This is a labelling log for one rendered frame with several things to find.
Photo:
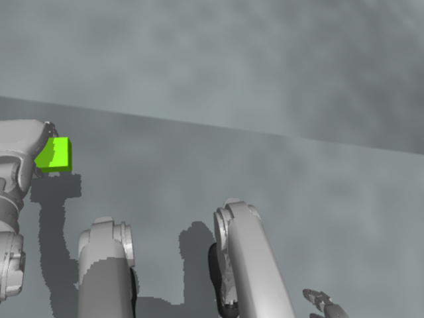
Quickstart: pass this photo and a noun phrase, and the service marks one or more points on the right robot foot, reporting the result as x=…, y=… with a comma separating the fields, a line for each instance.
x=225, y=310

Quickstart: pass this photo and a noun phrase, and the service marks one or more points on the left robot arm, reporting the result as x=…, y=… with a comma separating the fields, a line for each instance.
x=16, y=172

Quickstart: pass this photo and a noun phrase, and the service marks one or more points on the right robot hand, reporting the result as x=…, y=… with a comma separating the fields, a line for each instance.
x=324, y=304

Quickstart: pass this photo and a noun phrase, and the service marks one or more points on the left robot hand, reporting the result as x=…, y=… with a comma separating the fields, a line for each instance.
x=28, y=137

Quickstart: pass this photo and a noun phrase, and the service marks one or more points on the small box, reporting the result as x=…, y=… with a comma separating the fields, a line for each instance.
x=56, y=156

